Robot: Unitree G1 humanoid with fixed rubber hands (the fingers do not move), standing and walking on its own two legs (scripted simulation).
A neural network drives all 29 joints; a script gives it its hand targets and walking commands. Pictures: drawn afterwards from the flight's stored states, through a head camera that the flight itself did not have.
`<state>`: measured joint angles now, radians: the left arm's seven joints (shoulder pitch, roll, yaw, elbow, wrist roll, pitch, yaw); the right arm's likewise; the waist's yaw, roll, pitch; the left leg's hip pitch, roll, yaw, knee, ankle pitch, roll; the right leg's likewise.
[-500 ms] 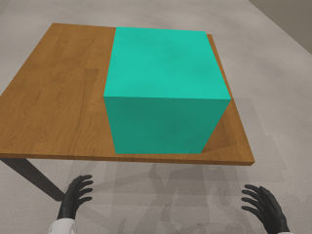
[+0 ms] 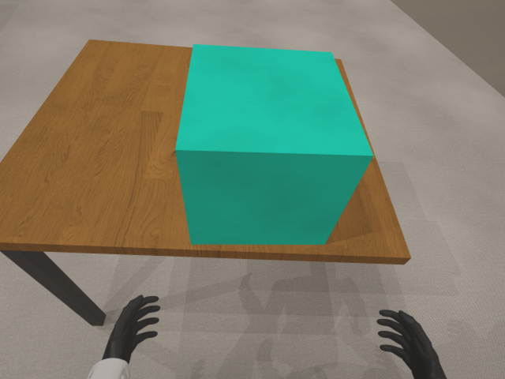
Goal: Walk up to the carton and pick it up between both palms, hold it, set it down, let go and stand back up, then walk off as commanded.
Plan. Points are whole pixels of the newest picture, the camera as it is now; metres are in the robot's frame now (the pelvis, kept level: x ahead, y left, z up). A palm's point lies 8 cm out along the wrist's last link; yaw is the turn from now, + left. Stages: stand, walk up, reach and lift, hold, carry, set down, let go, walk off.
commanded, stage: set down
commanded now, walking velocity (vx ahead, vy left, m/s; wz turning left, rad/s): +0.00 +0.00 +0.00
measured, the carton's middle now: (261, 148) +0.52 +0.02 +0.05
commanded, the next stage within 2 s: let go in 0.54 s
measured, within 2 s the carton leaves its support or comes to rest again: neither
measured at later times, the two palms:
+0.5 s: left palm (125, 355) +0.17 +0.22 -0.09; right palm (407, 374) +0.16 -0.23 -0.07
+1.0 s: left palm (125, 355) +0.17 +0.22 -0.10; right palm out of the picture +0.15 -0.24 -0.08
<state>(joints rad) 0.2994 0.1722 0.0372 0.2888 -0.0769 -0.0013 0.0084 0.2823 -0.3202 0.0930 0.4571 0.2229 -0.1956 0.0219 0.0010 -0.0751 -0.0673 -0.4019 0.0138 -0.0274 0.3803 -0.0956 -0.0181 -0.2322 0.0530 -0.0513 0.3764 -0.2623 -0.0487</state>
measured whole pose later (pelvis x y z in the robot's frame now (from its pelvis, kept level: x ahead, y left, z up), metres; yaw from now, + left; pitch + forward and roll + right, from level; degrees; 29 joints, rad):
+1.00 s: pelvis +0.01 +0.00 +0.00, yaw +0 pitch +7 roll +0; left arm 0.22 0.19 0.04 0.46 -0.07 0.07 -0.01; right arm 0.19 -0.25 0.09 0.76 0.11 -0.29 0.01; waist 0.00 -0.06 -0.01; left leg -0.40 0.01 -0.03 0.40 -0.13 -0.02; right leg -0.22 0.05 -0.05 0.38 -0.28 -0.05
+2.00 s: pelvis -0.04 +0.03 -0.01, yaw +0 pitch -1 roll -3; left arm 0.30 0.23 0.04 1.04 -0.06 -0.03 0.00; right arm 0.25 -0.25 0.09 0.95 0.01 -0.06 -0.01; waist 0.00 0.01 -0.06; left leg -0.39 0.02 -0.03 0.52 -0.13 0.02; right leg -0.19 0.06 -0.05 0.46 -0.27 -0.03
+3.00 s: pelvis -0.11 +0.05 -0.02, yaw +0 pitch -3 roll -3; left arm 0.13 0.26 0.04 0.90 -0.06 0.04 0.03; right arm 0.21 -0.30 -0.02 0.88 0.01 0.03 -0.01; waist 0.00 -0.01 0.16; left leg -0.30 -0.04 -0.02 0.71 -0.35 0.08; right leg -0.36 0.04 -0.03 0.85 -0.53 -0.02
